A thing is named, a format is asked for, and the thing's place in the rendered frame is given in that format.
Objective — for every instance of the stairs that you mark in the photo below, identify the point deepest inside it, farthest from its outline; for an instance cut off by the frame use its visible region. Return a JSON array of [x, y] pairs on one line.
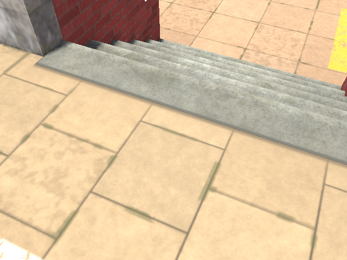
[[280, 86]]

